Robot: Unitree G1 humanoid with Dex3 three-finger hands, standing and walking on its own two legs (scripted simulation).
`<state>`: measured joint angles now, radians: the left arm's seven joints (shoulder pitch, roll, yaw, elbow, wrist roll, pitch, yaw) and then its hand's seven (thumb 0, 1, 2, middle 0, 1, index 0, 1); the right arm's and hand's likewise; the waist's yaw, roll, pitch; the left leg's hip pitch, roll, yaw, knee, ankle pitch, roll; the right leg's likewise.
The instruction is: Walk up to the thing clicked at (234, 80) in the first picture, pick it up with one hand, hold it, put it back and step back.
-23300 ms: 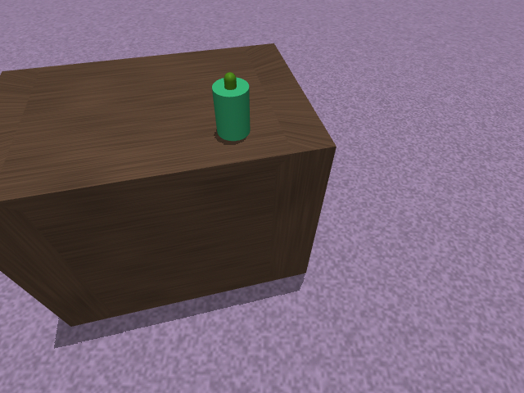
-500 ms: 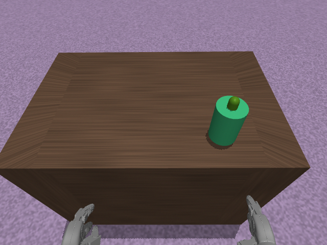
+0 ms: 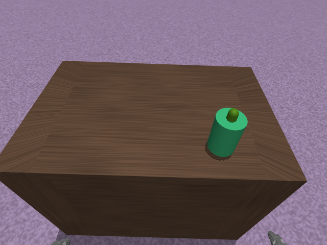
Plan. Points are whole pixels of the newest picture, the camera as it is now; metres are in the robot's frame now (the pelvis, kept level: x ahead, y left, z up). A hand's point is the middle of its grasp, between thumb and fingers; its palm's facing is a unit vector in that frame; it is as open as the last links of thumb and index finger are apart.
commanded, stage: home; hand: right
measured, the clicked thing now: (227, 129) +0.44 -0.18 +0.01
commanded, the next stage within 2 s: stand in 1.68 s
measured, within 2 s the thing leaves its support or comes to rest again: neither
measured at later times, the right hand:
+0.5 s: hand out of the picture +0.02 -0.26 -0.15, palm faces -0.08 +0.93 -0.35, open 17.4 cm
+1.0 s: hand out of the picture +0.06 -0.26 -0.14, palm faces -0.07 +0.93 -0.36, open 17.5 cm
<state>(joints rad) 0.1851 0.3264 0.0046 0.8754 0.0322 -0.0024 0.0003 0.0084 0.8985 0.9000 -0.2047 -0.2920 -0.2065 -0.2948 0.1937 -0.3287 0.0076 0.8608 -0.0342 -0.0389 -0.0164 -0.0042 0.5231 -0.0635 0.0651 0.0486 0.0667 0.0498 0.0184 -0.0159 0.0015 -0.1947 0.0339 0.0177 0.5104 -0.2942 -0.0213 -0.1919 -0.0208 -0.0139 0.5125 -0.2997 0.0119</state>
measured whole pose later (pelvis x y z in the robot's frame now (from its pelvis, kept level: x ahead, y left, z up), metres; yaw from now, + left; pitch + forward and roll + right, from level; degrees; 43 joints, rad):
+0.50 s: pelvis -0.02 -0.01 +0.01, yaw +0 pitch -3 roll +0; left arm 0.17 0.35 -0.01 1.14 0.02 0.00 -0.01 0.01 0.90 0.90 -0.20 -0.29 -0.21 -0.30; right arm 0.19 -0.36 0.03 1.12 -0.03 -0.01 0.00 0.00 0.54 -0.05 0.06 0.05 0.06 0.05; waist 0.00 0.00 0.03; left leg -0.13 0.05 0.01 0.36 -0.18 -0.04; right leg -0.12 0.00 -0.03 0.36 -0.19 0.00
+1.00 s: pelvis -0.02 +0.00 +0.01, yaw +1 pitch -3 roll +0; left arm 0.12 0.35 -0.01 1.15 0.02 -0.01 -0.01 0.00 0.90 0.90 -0.20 -0.29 -0.21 -0.30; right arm 0.13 -0.36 0.03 1.11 -0.02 -0.02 0.00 0.00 0.55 -0.05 0.06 0.04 0.06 0.05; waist 0.01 0.00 0.03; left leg -0.12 0.04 0.01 0.34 -0.17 -0.03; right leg -0.10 -0.01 -0.03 0.33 -0.18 0.01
